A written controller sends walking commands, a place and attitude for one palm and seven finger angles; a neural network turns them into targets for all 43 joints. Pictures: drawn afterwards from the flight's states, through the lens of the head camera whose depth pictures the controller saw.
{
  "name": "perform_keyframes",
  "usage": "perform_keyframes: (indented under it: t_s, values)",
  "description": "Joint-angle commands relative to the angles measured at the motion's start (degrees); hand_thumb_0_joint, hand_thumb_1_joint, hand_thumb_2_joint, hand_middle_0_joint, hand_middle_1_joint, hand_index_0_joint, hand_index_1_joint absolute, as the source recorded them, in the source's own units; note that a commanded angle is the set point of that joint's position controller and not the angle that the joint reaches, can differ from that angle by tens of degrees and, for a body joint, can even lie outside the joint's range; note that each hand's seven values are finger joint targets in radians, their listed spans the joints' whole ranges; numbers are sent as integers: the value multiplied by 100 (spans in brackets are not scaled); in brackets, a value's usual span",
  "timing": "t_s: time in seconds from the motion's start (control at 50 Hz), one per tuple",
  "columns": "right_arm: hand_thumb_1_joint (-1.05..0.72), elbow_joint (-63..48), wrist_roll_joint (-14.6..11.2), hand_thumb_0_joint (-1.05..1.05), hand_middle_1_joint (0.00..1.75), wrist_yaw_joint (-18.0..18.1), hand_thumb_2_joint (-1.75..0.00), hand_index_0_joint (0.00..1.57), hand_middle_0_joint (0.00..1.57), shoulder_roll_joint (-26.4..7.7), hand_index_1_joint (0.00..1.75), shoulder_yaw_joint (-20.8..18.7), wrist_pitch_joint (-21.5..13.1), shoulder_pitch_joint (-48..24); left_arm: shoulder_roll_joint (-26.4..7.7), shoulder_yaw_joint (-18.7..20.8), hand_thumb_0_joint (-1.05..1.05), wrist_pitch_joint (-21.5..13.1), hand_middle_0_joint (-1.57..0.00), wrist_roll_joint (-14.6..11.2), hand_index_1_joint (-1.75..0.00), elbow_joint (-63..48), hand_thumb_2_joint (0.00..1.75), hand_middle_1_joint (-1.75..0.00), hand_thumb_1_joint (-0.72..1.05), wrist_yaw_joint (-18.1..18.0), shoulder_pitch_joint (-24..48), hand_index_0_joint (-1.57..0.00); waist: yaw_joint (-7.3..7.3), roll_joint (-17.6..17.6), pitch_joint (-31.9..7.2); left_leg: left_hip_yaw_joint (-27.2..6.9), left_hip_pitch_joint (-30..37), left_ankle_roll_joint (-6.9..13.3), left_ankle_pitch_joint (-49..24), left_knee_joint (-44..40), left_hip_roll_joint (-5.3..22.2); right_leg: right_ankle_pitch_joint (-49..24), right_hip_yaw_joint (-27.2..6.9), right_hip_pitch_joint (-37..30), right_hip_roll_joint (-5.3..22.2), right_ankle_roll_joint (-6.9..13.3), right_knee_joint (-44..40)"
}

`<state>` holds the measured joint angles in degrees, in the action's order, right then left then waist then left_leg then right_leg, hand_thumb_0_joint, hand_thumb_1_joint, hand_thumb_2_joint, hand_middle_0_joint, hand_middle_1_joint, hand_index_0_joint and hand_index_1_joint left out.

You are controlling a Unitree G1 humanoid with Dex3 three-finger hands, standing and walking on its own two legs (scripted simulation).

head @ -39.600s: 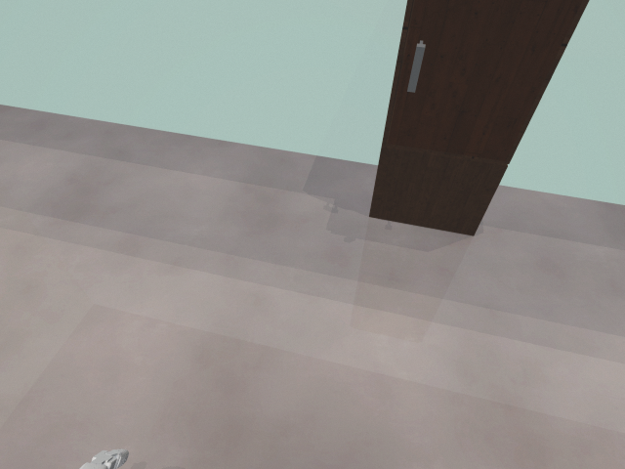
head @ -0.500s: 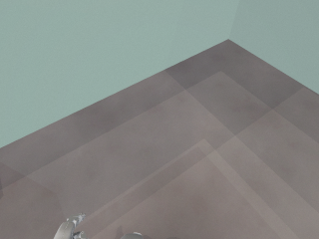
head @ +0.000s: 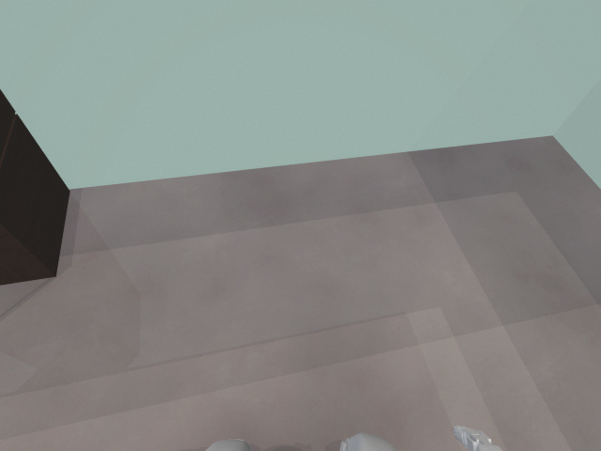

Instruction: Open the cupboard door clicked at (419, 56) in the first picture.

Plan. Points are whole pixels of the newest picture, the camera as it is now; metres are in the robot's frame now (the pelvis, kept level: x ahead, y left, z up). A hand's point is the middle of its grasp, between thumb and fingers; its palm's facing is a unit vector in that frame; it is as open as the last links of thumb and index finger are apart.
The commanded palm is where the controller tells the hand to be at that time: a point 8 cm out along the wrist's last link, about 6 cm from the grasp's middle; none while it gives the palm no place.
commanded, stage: turn to face it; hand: left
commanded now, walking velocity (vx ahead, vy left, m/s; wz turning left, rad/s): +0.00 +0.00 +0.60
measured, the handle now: out of the picture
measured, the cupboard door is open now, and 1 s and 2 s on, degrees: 41 41 41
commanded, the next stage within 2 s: take the last steps up to it in 1.50 s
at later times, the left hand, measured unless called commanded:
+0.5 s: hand out of the picture +0.06 +0.15 -0.13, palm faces +0.26 -0.92 -0.28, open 7.4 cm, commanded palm none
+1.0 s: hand out of the picture -0.04 +0.19 -0.15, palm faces +0.59 -0.76 -0.26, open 7.4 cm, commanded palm none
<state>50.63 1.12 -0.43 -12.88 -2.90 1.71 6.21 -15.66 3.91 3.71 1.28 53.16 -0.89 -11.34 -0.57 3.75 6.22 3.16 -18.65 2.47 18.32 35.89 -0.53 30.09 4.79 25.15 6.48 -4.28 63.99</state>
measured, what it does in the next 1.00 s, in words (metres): steps on the spot, turning left: right foot, then left foot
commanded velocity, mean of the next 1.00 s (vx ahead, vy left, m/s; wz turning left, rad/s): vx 0.00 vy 0.00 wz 0.60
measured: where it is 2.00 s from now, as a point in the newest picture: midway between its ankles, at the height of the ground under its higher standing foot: outside the picture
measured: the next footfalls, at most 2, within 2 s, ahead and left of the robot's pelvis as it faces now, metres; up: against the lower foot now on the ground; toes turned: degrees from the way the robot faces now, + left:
right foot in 0.34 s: +0.06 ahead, -0.16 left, +0.00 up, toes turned +9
left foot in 0.76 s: +0.00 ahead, +0.07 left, +0.00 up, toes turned +34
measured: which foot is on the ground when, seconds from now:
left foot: down 0.00-0.34, up 0.36-0.74, down 0.76-1.00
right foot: up 0.00-0.32, down 0.34-0.76, up 0.78-1.00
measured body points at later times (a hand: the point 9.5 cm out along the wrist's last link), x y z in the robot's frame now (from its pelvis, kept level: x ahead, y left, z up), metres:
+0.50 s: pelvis +0.02 -0.07 +0.01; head +0.07 -0.08 +0.46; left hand +0.05 +0.19 -0.11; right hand +0.14 -0.31 -0.15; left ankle -0.05 +0.07 -0.63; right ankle +0.02 -0.16 -0.73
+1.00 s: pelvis +0.02 -0.04 +0.01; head +0.05 +0.00 +0.46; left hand -0.07 +0.23 -0.13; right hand +0.26 -0.19 -0.12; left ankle -0.03 +0.05 -0.73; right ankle +0.10 -0.18 -0.65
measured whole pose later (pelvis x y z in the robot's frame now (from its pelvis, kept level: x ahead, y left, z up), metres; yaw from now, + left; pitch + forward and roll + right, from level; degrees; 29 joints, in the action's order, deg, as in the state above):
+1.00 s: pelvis +0.02 -0.04 +0.01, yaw +35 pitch +0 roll -1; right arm 51.7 1.2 -0.1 -12.6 -2.2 2.0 7.6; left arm -15.6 3.9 2.9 1.4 51.2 -0.3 -9.5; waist -1.1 1.8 5.2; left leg -1.1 -15.4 1.6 14.1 29.1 -1.1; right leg 23.3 0.4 28.4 5.6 -4.9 61.7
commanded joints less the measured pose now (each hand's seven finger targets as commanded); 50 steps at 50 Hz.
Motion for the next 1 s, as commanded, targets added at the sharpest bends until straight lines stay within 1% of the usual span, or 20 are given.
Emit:
perform_keyframes:
  t_s: [0.0,0.08,0.18,0.26,0.28,0.3,0.32,0.34,0.38,0.44,0.62,0.66,0.7,0.72,0.74,0.76,0.78,0.82,0.86,0.98]
  values:
    - [-90,-228,10,0,30,148,-90,20,20,-1164,30,-278,-120,335,-365,126,0,-188,-20,-6,-30,-570,90,-30,90,49,200,-20,133,-1136,-888,-1579,1009,641,-2803,-1567,1373,-748,-517,736,-26,-98,375]
    - [-90,-187,7,0,30,126,-90,20,20,-1193,30,-293,-129,480,-321,110,0,-190,-20,-15,-30,-624,90,-30,90,35,286,-20,140,-924,-865,-1731,1000,695,-2542,-1623,1307,-819,-503,588,-153,-142,-249]
    - [-90,-173,43,0,30,101,-90,20,20,-1228,30,-358,-80,521,-273,73,0,-226,-20,-41,-30,-841,90,-30,90,23,582,-20,220,-1270,-886,-2080,859,718,-2478,-1424,1215,-518,-431,74,-401,-104,-1519]
    - [-90,-251,4,0,30,101,-90,20,20,-1195,30,-411,-26,233,-284,89,0,-318,-20,-102,-30,-726,90,-30,90,-13,7,-20,-40,-1254,-1114,-2252,236,477,-2547,-884,949,-1295,-302,-1369,-661,8,-3266]
    - [-90,-304,-45,0,30,85,-90,20,20,-1058,30,-403,-28,158,-480,136,0,-381,-20,-76,-30,-659,90,-30,90,-37,-287,-20,-211,-837,-1180,-2098,-299,214,-1874,-521,672,-1898,-473,-2173,-427,45,-4115]
    - [-90,-368,-103,0,30,53,-90,20,20,-674,30,-362,-37,226,-943,243,0,-433,-20,9,-30,-628,90,-30,90,-93,-486,-20,-290,512,-1323,-1330,-1364,-224,-31,522,-4,-1993,-1713,-3044,934,429,-4755]
    - [-90,-484,-84,0,30,43,-90,20,20,-615,30,-350,-32,90,-1254,258,0,-418,-20,43,-30,-673,90,-30,90,-121,-442,-20,-323,1445,-1105,-590,-1768,-512,1846,2061,-454,-2813,-2858,-2532,2266,1157,-4894]
    - [-90,-417,-30,0,30,13,-90,20,20,-813,30,-375,18,142,-1078,185,0,-412,-20,9,-30,-710,90,-30,90,-138,-254,-20,-191,798,-890,-863,-1611,-447,1672,3058,-126,-2837,-2382,-1888,2207,1412,-4762]
    - [-90,-143,-6,0,30,-39,-90,20,20,-726,30,-417,145,347,-577,88,0,-409,-20,-23,-30,-834,90,-30,90,-158,383,-20,183,846,-567,-759,-1623,-555,898,3699,111,-2971,-1518,-1583,1485,1179,-4675]
    - [-90,-91,-21,0,30,-110,-90,20,20,-539,30,-307,174,245,-436,40,0,-459,-20,-38,-30,-795,90,-30,90,-120,253,-20,193,765,-531,-428,-1604,-688,474,3379,169,-4144,-441,-1849,1066,949,-4367]
    - [-90,-261,-61,0,30,-138,-90,20,20,-370,30,-165,85,-424,-810,211,0,-439,-20,46,-30,-475,90,-30,90,-107,-574,-20,-235,889,-791,266,-830,-591,817,885,114,-5386,43,-2615,1457,1033,-3748]
    - [-90,-248,-66,0,30,-124,-90,20,20,-418,30,-176,54,-244,-883,236,0,-431,-20,38,-30,-458,90,-30,90,-86,-510,-20,-121,835,-886,404,-382,-509,534,336,34,-5362,182,-2471,1501,936,-3485]
    - [-90,-138,-32,0,30,-113,-90,20,20,-624,30,-236,9,263,-901,248,0,-422,-20,-21,-30,-491,90,-30,90,-44,-339,-20,241,544,-1087,402,753,-374,-445,-769,-37,-5002,543,-1851,1333,597,-2596]
    - [-90,-34,2,0,30,-91,-90,20,20,-1098,30,-358,-41,759,-728,221,0,-400,-20,-65,-30,-599,90,-30,90,-10,-221,-20,553,-491,-1447,-525,1900,-35,-1826,-1116,715,-3496,781,-788,976,283,-1489]
    - [-90,17,32,0,30,-38,-90,20,20,-1753,30,-528,-62,1199,-255,84,0,-368,-20,-102,-30,-885,90,-30,90,30,98,-20,775,-2227,-1504,-2847,2483,922,-4440,-1327,2394,782,607,907,69,-115,-86]
    - [-90,138,-12,0,30,15,-90,20,20,-1796,30,-494,-7,1383,-398,64,0,-265,-20,-41,-30,-984,90,-30,90,-36,394,-20,763,-1524,-1561,-2730,2285,1301,-4766,-1231,2644,956,-257,1018,112,9,346]
    - [-90,55,9,0,30,51,-90,20,20,-1602,30,-426,-23,1144,-419,75,0,-249,-20,-37,-30,-1004,90,-30,90,-49,517,-20,628,-1096,-1272,-2306,1840,1200,-3809,-1318,2363,601,-346,934,195,35,347]
    - [-90,-155,37,0,30,141,-90,20,20,-1332,30,-356,-44,418,-398,127,0,-209,-20,-22,-30,-736,90,-30,90,-17,411,-20,358,-1594,-788,-1953,1089,900,-2889,-1519,1763,-90,-515,887,146,-35,408]
    - [-90,-229,25,0,30,135,-90,20,20,-1200,30,-281,-75,184,-408,136,0,-167,-20,-7,-30,-603,90,-30,90,34,169,-20,145,-1273,-638,-1615,798,672,-2540,-1639,1413,-580,-482,670,17,-52,317]
    - [-90,-176,17,0,30,97,-90,20,20,-1211,30,-302,-100,387,-346,111,0,-191,-20,-17,-30,-674,90,-30,90,31,282,-20,163,-1072,-777,-1778,853,691,-2192,-1656,1258,-716,-450,418,-189,-121,-600]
